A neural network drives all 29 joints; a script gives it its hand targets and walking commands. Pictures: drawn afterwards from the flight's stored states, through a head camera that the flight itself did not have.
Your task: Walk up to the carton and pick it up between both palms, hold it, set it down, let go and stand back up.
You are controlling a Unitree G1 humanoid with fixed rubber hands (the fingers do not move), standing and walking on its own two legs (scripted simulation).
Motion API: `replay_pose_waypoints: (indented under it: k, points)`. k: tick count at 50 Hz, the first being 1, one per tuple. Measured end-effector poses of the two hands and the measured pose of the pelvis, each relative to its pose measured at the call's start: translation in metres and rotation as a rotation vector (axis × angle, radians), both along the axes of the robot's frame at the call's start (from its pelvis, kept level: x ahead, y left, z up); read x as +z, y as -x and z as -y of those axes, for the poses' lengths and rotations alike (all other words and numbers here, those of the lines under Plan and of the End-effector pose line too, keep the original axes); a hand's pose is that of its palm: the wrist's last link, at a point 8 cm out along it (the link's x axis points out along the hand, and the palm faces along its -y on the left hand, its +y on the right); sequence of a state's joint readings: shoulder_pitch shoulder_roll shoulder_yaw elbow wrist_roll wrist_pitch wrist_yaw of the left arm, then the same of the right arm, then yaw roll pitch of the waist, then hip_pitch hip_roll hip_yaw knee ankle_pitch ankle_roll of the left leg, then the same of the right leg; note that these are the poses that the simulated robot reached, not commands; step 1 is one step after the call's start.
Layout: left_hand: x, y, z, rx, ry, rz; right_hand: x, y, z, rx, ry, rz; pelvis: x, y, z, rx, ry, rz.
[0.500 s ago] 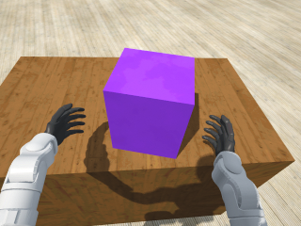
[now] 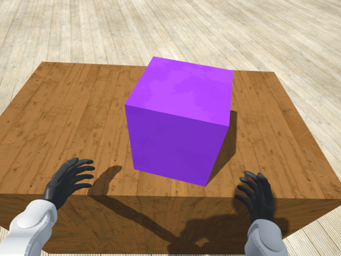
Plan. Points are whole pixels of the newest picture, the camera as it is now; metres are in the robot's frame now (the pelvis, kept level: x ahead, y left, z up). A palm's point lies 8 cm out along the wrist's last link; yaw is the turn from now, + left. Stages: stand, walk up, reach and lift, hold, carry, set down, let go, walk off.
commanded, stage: set down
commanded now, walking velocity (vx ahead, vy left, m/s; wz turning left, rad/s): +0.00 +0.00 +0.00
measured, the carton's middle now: (180, 123) +0.44 +0.00 +0.06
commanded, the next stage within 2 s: let go in 1.74 s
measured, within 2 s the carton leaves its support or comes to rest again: neither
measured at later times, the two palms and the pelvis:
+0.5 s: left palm (54, 220) +0.20 +0.25 +0.02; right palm (254, 227) +0.20 -0.16 +0.01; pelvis +0.01 +0.00 +0.00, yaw +0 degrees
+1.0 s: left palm (77, 249) +0.16 +0.21 -0.04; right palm (271, 250) +0.17 -0.22 -0.05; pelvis +0.01 -0.02 +0.00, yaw +0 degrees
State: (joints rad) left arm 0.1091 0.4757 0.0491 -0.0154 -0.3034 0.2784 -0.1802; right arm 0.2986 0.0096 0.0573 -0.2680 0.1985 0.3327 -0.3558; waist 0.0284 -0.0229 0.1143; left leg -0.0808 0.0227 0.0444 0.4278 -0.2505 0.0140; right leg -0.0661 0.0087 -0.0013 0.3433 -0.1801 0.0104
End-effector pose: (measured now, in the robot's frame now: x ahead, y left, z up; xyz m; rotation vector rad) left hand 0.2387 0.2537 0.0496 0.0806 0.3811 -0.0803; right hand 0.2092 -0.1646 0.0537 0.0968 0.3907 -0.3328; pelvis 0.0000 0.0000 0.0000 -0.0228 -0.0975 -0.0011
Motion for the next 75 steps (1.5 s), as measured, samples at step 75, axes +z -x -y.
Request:
replay_pose_waypoints:
  k: [75]
  points:
    - [-0.126, 0.083, 0.041, 0.191, -0.13, -0.468, -0.134, 0.053, 0.075, 0.296, 0.165, -0.358, 0.001, -0.014, 0.016, -0.014, -0.019, 0.002]
